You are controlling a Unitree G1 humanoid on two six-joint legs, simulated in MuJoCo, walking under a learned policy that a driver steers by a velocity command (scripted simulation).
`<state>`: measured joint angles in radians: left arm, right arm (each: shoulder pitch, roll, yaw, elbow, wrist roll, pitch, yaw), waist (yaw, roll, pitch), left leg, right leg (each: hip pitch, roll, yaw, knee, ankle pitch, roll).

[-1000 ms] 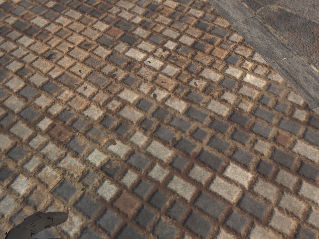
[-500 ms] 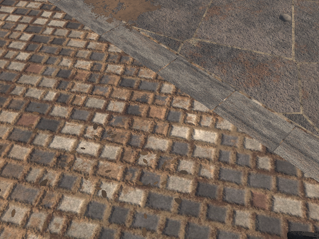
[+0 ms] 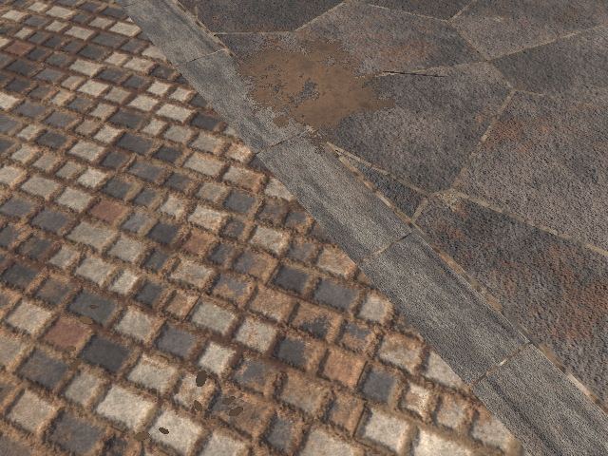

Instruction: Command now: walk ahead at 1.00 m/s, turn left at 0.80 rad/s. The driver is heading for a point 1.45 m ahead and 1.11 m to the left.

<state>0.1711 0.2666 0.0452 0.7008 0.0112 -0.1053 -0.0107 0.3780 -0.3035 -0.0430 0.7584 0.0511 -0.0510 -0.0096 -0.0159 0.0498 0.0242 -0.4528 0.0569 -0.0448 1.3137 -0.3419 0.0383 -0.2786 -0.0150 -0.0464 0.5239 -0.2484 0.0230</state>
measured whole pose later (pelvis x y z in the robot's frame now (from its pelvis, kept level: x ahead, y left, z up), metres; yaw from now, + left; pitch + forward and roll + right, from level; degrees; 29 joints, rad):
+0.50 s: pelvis +0.42 +0.09 +0.00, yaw +28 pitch -2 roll +0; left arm 0.06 0.27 0.01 0.63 0.01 -0.14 0.00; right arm 0.42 -0.28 -0.05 0.70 0.01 -0.06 0.03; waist -0.06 -0.01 0.09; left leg -0.22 -0.17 -0.05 0.53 -0.26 0.16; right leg -0.57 -0.07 0.17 1.13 -0.30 0.01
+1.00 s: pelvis +0.81 +0.24 +0.00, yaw +57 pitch -2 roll -4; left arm 0.42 0.33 0.09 0.81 0.00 -0.10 0.00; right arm 0.15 -0.34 -0.06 0.59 0.04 -0.01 0.02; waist 0.09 0.05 0.05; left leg -0.75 0.10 -0.03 1.25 -0.22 0.05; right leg -0.02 0.04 -0.14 0.36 -0.31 0.01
